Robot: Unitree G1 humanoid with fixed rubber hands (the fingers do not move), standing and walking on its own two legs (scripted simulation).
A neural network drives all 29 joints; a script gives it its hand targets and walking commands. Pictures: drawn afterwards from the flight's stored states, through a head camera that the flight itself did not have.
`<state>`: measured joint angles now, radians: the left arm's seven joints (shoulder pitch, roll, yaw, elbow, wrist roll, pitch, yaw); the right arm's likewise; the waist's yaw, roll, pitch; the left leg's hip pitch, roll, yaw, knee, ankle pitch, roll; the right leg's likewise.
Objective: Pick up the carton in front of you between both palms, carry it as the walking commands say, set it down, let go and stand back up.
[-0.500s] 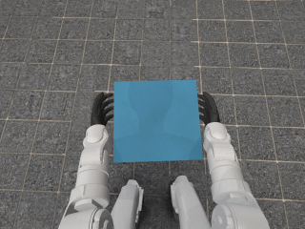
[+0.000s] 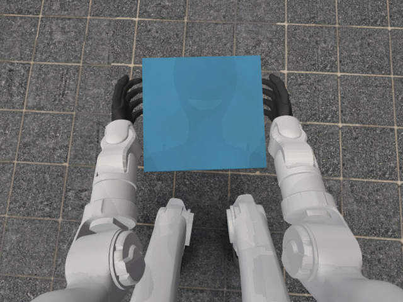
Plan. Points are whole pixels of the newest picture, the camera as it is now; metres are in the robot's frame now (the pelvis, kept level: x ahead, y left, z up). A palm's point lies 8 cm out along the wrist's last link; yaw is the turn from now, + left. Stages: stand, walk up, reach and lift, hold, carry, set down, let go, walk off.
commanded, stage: set down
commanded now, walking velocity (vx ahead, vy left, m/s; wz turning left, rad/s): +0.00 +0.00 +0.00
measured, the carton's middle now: (201, 125) +0.46 +0.01 -0.18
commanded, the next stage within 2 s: none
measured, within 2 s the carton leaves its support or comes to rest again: rests again in 1.16 s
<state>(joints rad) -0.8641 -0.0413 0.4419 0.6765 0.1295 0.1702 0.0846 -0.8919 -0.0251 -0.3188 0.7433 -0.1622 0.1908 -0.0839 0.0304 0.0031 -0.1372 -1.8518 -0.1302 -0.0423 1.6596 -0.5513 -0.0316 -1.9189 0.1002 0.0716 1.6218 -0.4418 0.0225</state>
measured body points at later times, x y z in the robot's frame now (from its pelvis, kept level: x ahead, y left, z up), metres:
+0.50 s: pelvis -0.02 +0.00 -0.11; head +0.31 -0.01 +0.19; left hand +0.49 +0.16 -0.25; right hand +0.50 -0.15 -0.26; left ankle +0.08 +0.12 -0.50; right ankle +0.11 -0.11 -0.50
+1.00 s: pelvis -0.02 +0.00 -0.16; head +0.31 +0.00 +0.14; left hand +0.49 +0.16 -0.31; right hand +0.51 -0.14 -0.32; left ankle +0.08 +0.12 -0.50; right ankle +0.11 -0.11 -0.50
